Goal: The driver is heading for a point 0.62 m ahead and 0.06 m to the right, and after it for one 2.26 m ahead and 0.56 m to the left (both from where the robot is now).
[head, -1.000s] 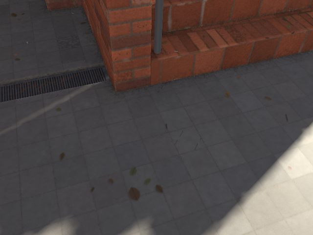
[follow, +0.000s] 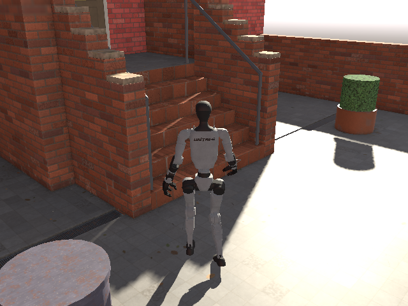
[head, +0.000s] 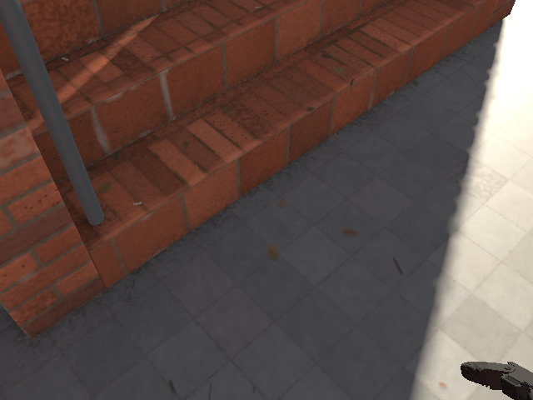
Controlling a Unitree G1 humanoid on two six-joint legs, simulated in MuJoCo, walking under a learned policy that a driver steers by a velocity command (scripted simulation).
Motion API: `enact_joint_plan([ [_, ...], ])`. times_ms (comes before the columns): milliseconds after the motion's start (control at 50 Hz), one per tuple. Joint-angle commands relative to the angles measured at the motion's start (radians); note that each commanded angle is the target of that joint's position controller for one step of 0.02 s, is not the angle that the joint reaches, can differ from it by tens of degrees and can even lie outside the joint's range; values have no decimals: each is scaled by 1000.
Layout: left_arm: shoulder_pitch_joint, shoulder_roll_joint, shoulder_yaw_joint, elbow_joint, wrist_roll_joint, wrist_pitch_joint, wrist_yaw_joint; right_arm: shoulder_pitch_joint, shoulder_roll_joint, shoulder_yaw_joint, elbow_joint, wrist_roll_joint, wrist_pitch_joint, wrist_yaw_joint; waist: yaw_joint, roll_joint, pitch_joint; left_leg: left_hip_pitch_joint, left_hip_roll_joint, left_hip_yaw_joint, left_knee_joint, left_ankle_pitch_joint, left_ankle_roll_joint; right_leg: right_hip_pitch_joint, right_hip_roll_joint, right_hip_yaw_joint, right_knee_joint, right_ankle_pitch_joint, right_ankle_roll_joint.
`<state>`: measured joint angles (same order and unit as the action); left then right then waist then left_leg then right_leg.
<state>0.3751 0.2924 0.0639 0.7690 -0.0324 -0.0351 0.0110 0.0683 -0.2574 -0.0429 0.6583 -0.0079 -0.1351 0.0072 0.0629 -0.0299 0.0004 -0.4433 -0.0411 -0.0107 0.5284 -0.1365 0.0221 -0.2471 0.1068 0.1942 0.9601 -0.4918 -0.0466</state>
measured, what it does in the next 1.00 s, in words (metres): walks ahead: right foot, then left foot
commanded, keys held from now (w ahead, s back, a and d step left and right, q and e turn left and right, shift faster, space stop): w+e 0.54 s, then w+q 0.46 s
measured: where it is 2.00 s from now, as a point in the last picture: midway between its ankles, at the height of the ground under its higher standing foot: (360, 225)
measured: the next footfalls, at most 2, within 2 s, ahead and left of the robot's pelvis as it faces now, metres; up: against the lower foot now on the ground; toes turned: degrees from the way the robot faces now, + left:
right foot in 0.46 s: +0.37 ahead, -0.18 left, +0.00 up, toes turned -19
left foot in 1.00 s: +0.74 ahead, -0.08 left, +0.00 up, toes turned -12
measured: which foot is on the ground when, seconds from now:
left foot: down 0.00-0.46, up 0.48-0.98, down 1.00-1.00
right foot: up 0.00-0.44, down 0.46-1.00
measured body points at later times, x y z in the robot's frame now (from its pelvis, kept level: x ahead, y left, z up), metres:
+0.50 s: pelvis +0.25 -0.06 -0.01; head +0.30 -0.09 +0.44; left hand +0.55 +0.10 -0.08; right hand +0.19 -0.36 -0.14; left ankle +0.10 +0.12 -0.68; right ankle +0.33 -0.17 -0.73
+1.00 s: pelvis +0.54 -0.13 -0.01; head +0.57 -0.13 +0.44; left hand +0.66 +0.14 -0.13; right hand +0.67 -0.41 -0.10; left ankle +0.70 -0.07 -0.73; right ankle +0.33 -0.17 -0.72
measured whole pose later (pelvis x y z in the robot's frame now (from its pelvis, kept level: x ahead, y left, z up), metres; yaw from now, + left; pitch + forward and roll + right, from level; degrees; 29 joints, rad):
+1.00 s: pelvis +0.54 -0.13 -0.01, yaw -14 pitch +3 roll -2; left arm 0.33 0.30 0.06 0.79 0.00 -0.05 0.01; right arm 0.13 -0.27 -0.03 0.70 0.01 -0.07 0.07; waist 0.05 0.03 0.01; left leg -0.55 0.01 0.04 0.56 -0.06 0.08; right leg 0.09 0.03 -0.11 0.35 -0.46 -0.02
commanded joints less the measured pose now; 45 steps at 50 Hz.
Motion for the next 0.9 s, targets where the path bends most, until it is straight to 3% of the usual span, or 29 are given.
enact_joint_plan([
  [20,-62,150,24,-117,2,-16,1,226,-127,-50,-12,2,18,-13,-147,111,-112,590,396,-498,-220,-219,182,-553,-129,-41,357,76,34],
  [40,-105,134,26,-134,14,-14,-2,190,-110,-42,-4,-1,23,-12,-127,91,-38,475,351,-400,-251,-115,169,-535,-154,-50,310,127,38],
  [60,-112,114,29,-140,15,-9,-7,170,-93,-35,1,-8,23,-11,-103,100,-4,400,310,-315,-286,-58,148,-495,-180,-55,275,161,34],
  [80,-92,91,26,-145,5,-3,-12,159,-99,-37,8,-8,20,-9,-84,143,7,349,299,-265,-313,-27,153,-460,-194,-70,254,177,37],
  [140,-116,52,18,-164,7,12,-16,159,-121,-48,37,4,9,-5,-73,126,22,312,295,-146,-364,84,174,-474,-213,-92,176,225,53],
  [260,-261,32,6,-200,12,-2,-42,180,-177,-60,87,6,23,-12,-116,89,38,367,276,57,-368,216,143,-455,-208,-145,-136,508,47],
  [320,-356,25,1,-236,8,-7,-61,227,-203,-65,116,17,36,-14,-149,84,67,428,296,103,-358,217,127,-441,-194,-191,-249,519,26],
  [360,-390,35,4,-260,5,-6,-72,243,-221,-70,129,27,49,-14,-148,90,81,488,318,125,-329,284,115,-439,-182,-215,-295,455,1],
  [400,-367,62,18,-270,11,-2,-77,238,-249,-78,132,35,61,-18,-114,117,50,527,324,165,-229,570,95,-352,-131,-267,-323,349,-38],
  [420,-313,87,32,-263,14,2,-75,237,-267,-83,131,38,68,-23,-76,136,7,535,320,185,-127,746,85,-262,-91,-296,-327,296,-61],
  [440,-180,125,55,-233,13,6,-70,225,-272,-83,129,41,76,-28,5,129,-63,497,299,211,50,834,66,-84,-48,-314,-378,318,-94],
  [460,3,187,90,-184,10,13,-53,228,-244,-71,119,34,75,-33,93,87,-154,321,261,227,304,716,30,212,-47,-256,-416,370,-137],
  [480,47,306,110,-174,3,14,-34,312,-106,-26,68,-18,59,-22,18,-188,-242,-126,126,207,680,-178,-28,598,-321,208,-415,377,-277],
  [500,65,287,94,-210,5,-3,-40,277,-120,-13,37,1,17,-7,33,-179,-430,-315,11,-36,875,-483,-38,719,-457,663,-604,175,-407],
  [520,47,215,73,-195,15,-16,-47,147,-200,-36,10,44,-3,2,72,-72,-311,-409,68,-90,885,-381,-22,643,-422,534,-652,189,-334],
  [540,-3,187,63,-190,13,-23,-46,114,-190,-29,-5,47,-13,1,36,-39,-186,-403,105,-75,805,-288,-10,490,-383,398,-658,263,-298],
  [560,-81,142,47,-194,14,-24,-44,138,-181,-28,23,28,-10,-6,-19,28,-121,-336,153,-64,724,-223,-18,337,-349,271,-658,374,-260],
  [580,-134,105,33,-205,25,-26,-41,168,-186,-33,40,16,2,-7,-57,6,-89,-254,185,-62,664,-182,-26,222,-319,186,-678,486,-243],
  [600,-158,91,26,-206,33,-29,-40,196,-182,-34,54,16,18,-3,-80,-18,-81,-195,199,-58,645,-158,-33,151,-302,144,-703,537,-236],
  [640,-150,101,26,-176,34,-44,-37,221,-149,-28,73,14,42,-2,-91,-23,-69,-161,201,-36,604,-116,-54,78,-293,61,-739,634,-239],
  [680,-123,120,29,-144,36,-55,-30,172,-128,-21,62,14,56,-6,-77,-22,-28,-206,204,-34,531,-23,-68,58,-287,-11,-773,659,-228],
  [780,-94,126,24,-95,43,-60,-18,44,-97,-9,39,26,49,12,-17,-23,33,-213,167,-25,229,273,-48,98,-260,-151,-814,570,-158],
  [840,-59,142,29,-59,40,-59,-17,-26,-89,-4,8,35,45,30,18,-14,71,-234,139,-21,121,293,-24,184,-304,-177,-820,546,-151],
  [900,-41,148,34,-29,30,-44,-13,-63,-89,-2,-27,30,44,52,26,-10,88,-292,119,-11,63,193,11,317,-349,-195,-768,634,-138],
])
